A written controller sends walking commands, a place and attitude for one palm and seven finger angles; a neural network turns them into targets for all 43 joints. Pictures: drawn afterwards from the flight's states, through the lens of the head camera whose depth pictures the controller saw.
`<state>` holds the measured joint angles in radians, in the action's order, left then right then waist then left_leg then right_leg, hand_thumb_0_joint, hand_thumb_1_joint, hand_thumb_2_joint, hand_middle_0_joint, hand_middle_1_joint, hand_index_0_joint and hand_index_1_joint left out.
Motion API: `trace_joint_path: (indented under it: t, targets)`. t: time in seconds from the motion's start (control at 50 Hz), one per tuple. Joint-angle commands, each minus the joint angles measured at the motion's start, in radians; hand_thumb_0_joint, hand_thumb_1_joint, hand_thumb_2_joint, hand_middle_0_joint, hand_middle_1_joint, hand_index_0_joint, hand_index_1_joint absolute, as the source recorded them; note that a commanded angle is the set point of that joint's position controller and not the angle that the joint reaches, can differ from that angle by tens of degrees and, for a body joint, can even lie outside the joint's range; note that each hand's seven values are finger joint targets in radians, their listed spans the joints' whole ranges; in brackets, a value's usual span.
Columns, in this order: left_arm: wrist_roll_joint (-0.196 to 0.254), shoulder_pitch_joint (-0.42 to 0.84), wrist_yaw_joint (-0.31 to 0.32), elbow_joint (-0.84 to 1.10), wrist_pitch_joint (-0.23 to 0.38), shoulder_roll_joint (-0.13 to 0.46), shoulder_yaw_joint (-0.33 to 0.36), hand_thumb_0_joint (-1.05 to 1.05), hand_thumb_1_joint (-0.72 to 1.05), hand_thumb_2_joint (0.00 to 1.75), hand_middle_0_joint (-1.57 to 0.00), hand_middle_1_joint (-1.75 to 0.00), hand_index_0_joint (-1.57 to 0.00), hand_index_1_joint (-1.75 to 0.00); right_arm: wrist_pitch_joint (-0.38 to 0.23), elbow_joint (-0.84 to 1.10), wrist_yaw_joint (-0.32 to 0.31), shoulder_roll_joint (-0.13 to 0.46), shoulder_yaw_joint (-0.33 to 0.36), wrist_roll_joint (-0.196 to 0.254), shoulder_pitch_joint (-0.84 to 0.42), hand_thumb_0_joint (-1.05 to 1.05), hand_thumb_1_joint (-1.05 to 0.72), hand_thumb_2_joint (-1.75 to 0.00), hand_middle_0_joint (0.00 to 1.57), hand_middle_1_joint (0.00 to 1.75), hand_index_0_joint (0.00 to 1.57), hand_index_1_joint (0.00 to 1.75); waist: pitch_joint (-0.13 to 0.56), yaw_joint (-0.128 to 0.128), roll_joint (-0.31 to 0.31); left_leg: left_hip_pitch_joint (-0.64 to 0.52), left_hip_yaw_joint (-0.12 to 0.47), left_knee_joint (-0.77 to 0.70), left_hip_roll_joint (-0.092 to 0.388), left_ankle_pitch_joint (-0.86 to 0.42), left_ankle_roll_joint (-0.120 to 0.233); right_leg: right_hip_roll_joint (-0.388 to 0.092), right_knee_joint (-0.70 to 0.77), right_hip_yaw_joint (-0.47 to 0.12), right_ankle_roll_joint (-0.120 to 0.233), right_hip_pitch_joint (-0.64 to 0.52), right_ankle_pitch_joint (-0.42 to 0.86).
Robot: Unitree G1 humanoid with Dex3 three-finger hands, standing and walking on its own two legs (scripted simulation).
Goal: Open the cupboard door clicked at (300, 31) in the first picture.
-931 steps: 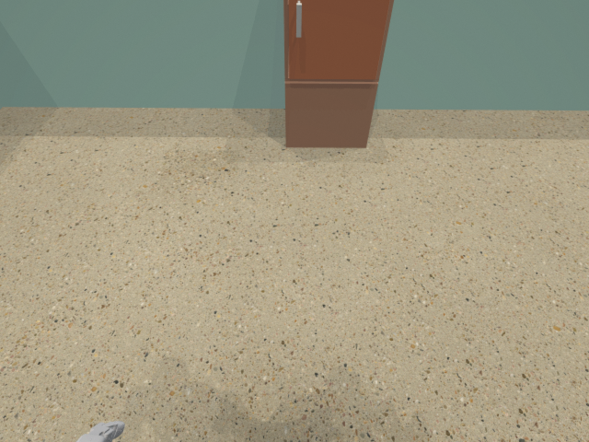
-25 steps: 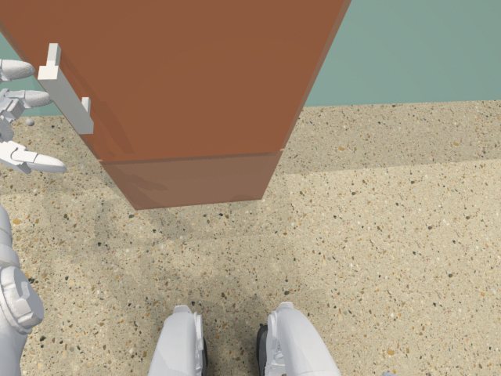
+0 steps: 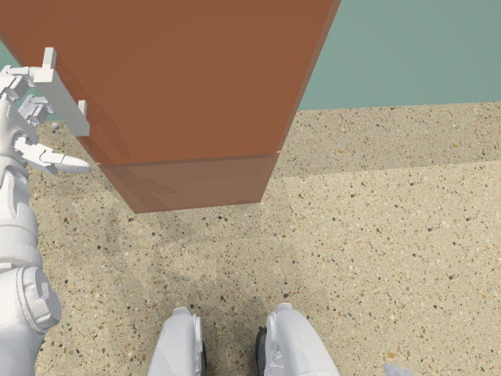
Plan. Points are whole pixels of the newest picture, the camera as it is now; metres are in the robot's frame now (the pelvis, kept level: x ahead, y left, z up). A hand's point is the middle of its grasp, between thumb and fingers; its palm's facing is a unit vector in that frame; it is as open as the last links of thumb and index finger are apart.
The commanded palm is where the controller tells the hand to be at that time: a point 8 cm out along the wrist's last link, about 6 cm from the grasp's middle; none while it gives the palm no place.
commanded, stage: slide the fingers in behind the handle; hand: left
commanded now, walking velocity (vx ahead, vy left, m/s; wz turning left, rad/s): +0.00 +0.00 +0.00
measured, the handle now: (66, 95) +0.53 +0.26 +0.04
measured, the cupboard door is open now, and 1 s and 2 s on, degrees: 0 0 1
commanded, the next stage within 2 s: close the thumb around the handle in 0.92 s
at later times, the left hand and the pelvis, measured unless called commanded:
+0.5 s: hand (82, 122) +0.48 +0.23 +0.04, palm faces +0.07 -1.00 -0.02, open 14.0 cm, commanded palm +0.46 +0.27 +0.04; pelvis +0.01 +0.00 +0.01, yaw +0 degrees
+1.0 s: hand (83, 124) +0.48 +0.23 +0.04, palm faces +0.09 -1.00 -0.03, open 14.1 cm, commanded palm +0.45 +0.27 +0.04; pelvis +0.01 +0.00 +0.01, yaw +0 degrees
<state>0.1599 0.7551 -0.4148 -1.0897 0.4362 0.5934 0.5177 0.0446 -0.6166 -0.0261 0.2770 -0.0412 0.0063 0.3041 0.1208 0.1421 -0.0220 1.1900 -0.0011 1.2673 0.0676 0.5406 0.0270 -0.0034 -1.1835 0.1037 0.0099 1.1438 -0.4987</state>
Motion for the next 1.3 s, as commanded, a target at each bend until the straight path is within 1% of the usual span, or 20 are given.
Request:
trace_joint_path:
  t: [0.0,0.04,0.08,0.2,0.22,0.26,0.3,0.4,0.46,0.5,0.56,0.7,0.78,0.86,0.9,0.96,1.0,1.14,1.24,1.28]
  targets:
    - [0.004,0.368,0.024,0.185,0.056,0.31,0.033,0.0,-0.5,0.3,-0.3,-1.2,-0.3,-1.2,-0.018,0.048,-0.015,0.189,0.065,-0.003,0.16,0.0,-0.9,-0.9,0.2,0.3,0.2,0.3,0.48,0.011,-0.132,-0.366,0.063,-0.137,-0.03,-0.358,0.008,0.038,0.131,-0.068,0.001,-0.208,0.249]
    - [-0.001,0.375,0.034,0.258,0.075,0.321,0.042,0.0,-0.5,0.3,-0.3,-1.2,-0.3,-1.2,-0.021,0.053,-0.012,0.186,0.068,-0.008,0.163,0.0,-0.9,-0.9,0.2,0.3,0.2,0.3,0.553,-0.007,-0.189,-0.427,0.07,-0.138,-0.03,-0.418,0.003,0.037,0.119,-0.066,0.006,-0.221,0.278]
    - [0.004,0.345,0.04,0.291,0.09,0.275,0.019,0.0,-0.5,0.3,-0.3,-1.2,-0.3,-1.2,-0.02,0.048,-0.006,0.182,0.074,-0.01,0.169,0.0,-0.9,-0.9,0.2,0.3,0.2,0.3,0.599,-0.008,-0.206,-0.513,0.081,-0.139,-0.024,-0.49,-0.005,0.041,0.117,-0.055,0.009,-0.193,0.303]
    - [0.014,0.319,0.051,0.197,0.049,0.226,0.001,0.0,-0.5,0.3,-0.3,-1.2,-0.3,-1.2,-0.014,0.042,-0.005,0.179,0.073,-0.003,0.17,0.0,-0.9,-0.9,0.2,0.3,0.2,0.3,0.487,0.011,-0.113,-0.398,0.066,-0.148,-0.029,-0.404,0.005,0.039,0.137,-0.06,0.0,-0.222,0.29]
    - [0.009,0.322,0.056,0.218,0.048,0.252,0.016,0.0,-0.5,0.3,-0.3,-1.2,-0.3,-1.2,-0.013,0.044,-0.006,0.182,0.073,-0.004,0.17,0.0,-0.9,-0.9,0.2,0.3,0.2,0.3,0.495,0.001,-0.134,-0.405,0.066,-0.153,-0.029,-0.41,0.002,0.036,0.133,-0.059,0.002,-0.227,0.29]
    - [0.005,0.339,0.066,0.267,0.059,0.206,-0.022,0.0,-0.5,0.3,-0.3,-1.2,-0.3,-1.2,-0.015,0.049,-0.003,0.175,0.076,-0.006,0.171,0.0,-0.9,-0.9,0.2,0.3,0.2,0.3,0.527,0.005,-0.152,-0.456,0.071,-0.153,-0.028,-0.447,0.002,0.038,0.131,-0.058,0.006,-0.213,0.304]
    - [0.004,0.301,0.083,0.288,0.074,0.209,-0.005,0.0,-0.5,0.3,-0.3,-1.2,-0.3,-1.2,-0.014,0.051,0.001,0.171,0.079,-0.009,0.174,0.0,-0.9,-0.9,0.2,0.3,0.2,0.3,0.554,-0.009,-0.158,-0.486,0.069,-0.154,-0.028,-0.489,-0.003,0.039,0.134,-0.058,0.005,-0.228,0.329]
    - [0.001,0.322,0.11,0.256,0.089,0.186,-0.017,0.0,-0.5,0.3,-0.3,-1.2,-0.3,-1.2,-0.013,0.041,0.004,0.168,0.078,-0.009,0.168,0.0,-0.9,-0.9,0.2,0.3,0.2,0.3,0.499,0.002,-0.126,-0.435,0.065,-0.158,-0.03,-0.433,-0.003,0.039,0.134,-0.058,0.004,-0.232,0.304]
    - [-0.009,0.34,0.122,0.235,0.087,0.122,-0.067,0.0,-0.5,0.3,-0.3,-1.2,-0.3,-1.2,-0.013,0.04,0.007,0.164,0.079,-0.012,0.171,0.0,-0.9,-0.9,0.2,0.3,0.2,0.3,0.474,0.018,-0.127,-0.452,0.071,-0.16,-0.03,-0.42,-0.003,0.039,0.134,-0.051,0.007,-0.185,0.279]
    - [-0.019,0.346,0.134,0.223,0.088,0.171,-0.033,0.0,-0.5,0.3,-0.3,-1.2,-0.3,-1.2,-0.009,0.04,0.006,0.172,0.079,-0.014,0.173,0.0,-0.9,-0.9,0.2,0.3,0.2,0.3,0.482,0.01,-0.126,-0.444,0.071,-0.162,-0.029,-0.414,-0.006,0.037,0.132,-0.054,0.007,-0.196,0.275]
    - [-0.026,0.364,0.14,0.237,0.104,0.18,-0.036,0.0,-0.5,0.3,-0.3,-1.2,-0.3,-1.2,-0.008,0.042,0.006,0.169,0.076,-0.016,0.172,0.0,-0.9,-0.9,0.2,0.3,0.2,0.3,0.504,0.007,-0.142,-0.449,0.069,-0.156,-0.032,-0.43,-0.006,0.038,0.125,-0.059,0.01,-0.21,0.293]
    - [-0.011,0.362,0.125,0.24,0.106,0.125,-0.072,0.0,-0.5,0.3,-0.3,-1.2,-0.3,-1.2,-0.004,0.038,0.008,0.165,0.079,-0.013,0.166,0.0,-0.9,-0.9,0.2,0.3,0.2,0.3,0.531,0.016,-0.137,-0.468,0.066,-0.152,-0.033,-0.446,-0.005,0.039,0.131,-0.06,0.005,-0.217,0.314]
    - [-0.012,0.355,0.126,0.261,0.111,0.169,-0.039,0.0,-0.5,0.3,-0.3,-1.2,-0.3,-1.2,-0.002,0.036,0.004,0.168,0.08,-0.014,0.169,0.0,-0.9,-0.9,0.2,0.3,0.2,0.3,0.548,0.005,-0.123,-0.46,0.063,-0.15,-0.033,-0.464,-0.002,0.038,0.13,-0.066,0.005,-0.25,0.343]
    - [-0.004,0.328,0.12,0.286,0.116,0.137,-0.059,0.0,-0.5,0.3,-0.3,-1.2,-0.3,-1.2,-0.003,0.042,0.007,0.159,0.079,-0.013,0.162,0.0,-0.9,-0.9,0.2,0.3,0.2,0.3,0.543,0.001,-0.149,-0.468,0.056,-0.152,-0.037,-0.476,0.0,0.039,0.133,-0.069,0.007,-0.261,0.359]
    - [0.001,0.286,0.119,0.274,0.117,0.161,-0.031,0.0,-0.5,0.3,-0.3,-1.2,-0.3,-1.2,-0.001,0.043,0.007,0.162,0.081,-0.011,0.161,0.0,-0.9,-0.9,0.2,0.3,0.2,0.3,0.545,-0.014,-0.129,-0.464,0.056,-0.16,-0.037,-0.475,-0.004,0.039,0.138,-0.066,0.006,-0.282,0.36]
    - [-0.001,0.305,0.119,0.264,0.118,0.134,-0.056,0.0,-0.5,0.3,-0.3,-1.2,-0.3,-1.2,-0.002,0.041,0.006,0.159,0.08,-0.01,0.159,0.0,-0.9,-0.9,0.2,0.3,0.2,0.3,0.502,0.007,-0.104,-0.434,0.053,-0.157,-0.036,-0.449,0.002,0.04,0.138,-0.068,0.005,-0.271,0.353]
    - [-0.001,0.312,0.121,0.269,0.12,0.155,-0.037,0.0,-0.5,0.3,-0.3,-1.2,-0.3,-1.2,-0.002,0.038,0.006,0.161,0.08,-0.011,0.158,0.0,-0.9,-0.9,0.2,0.3,0.2,0.3,0.512,-0.004,-0.127,-0.444,0.055,-0.162,-0.037,-0.441,-0.002,0.039,0.139,-0.068,0.005,-0.27,0.339]
    - [0.004,0.299,0.104,0.205,0.109,0.175,-0.022,0.0,-0.11,0.47,-0.33,-1.24,-0.33,-1.24,-0.002,0.044,0.001,0.163,0.075,-0.007,0.148,0.0,-0.9,-0.9,0.2,0.3,0.2,0.3,0.449,0.003,-0.084,-0.353,0.045,-0.16,-0.042,-0.374,0.005,0.037,0.145,-0.077,0.002,-0.291,0.317]
    - [0.007,0.342,0.099,0.279,0.129,0.147,-0.052,0.0,0.17,0.59,-0.35,-1.27,-0.35,-1.27,-0.009,0.041,0.002,0.163,0.079,-0.011,0.148,0.0,-0.9,-0.9,0.2,0.3,0.2,0.3,0.538,-0.004,-0.178,-0.482,0.062,-0.155,-0.035,-0.449,-0.007,0.039,0.133,-0.065,0.008,-0.23,0.316]
    - [0.006,0.354,0.1,0.257,0.126,0.154,-0.05,0.0,0.28,0.64,-0.36,-1.28,-0.36,-1.28,-0.007,0.033,0.0,0.169,0.078,-0.011,0.152,0.0,-0.9,-0.9,0.2,0.3,0.2,0.3,0.527,0.009,-0.142,-0.472,0.069,-0.149,-0.032,-0.447,-0.006,0.04,0.128,-0.062,0.007,-0.215,0.312]
